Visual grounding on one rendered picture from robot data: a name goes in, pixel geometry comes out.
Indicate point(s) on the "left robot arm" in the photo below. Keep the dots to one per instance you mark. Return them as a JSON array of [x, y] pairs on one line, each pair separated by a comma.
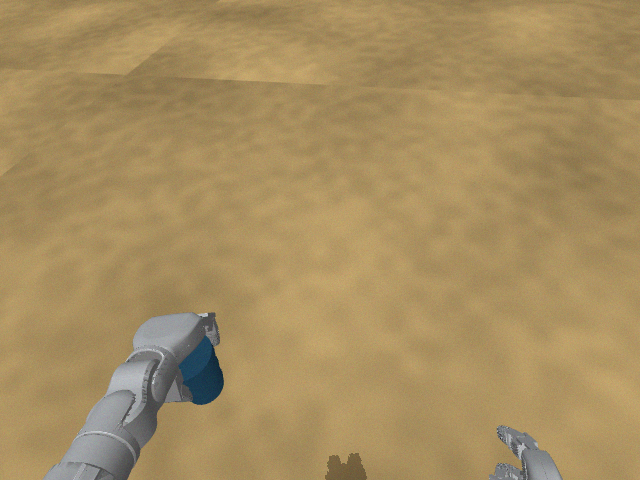
[[108, 445]]

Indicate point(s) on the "cup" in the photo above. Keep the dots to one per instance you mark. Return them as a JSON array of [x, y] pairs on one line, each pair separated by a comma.
[[202, 374]]

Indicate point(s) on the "right robot hand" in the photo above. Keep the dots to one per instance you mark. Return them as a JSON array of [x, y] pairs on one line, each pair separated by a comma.
[[536, 464]]

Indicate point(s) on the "left robot hand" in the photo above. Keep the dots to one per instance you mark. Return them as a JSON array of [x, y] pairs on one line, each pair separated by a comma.
[[179, 334]]

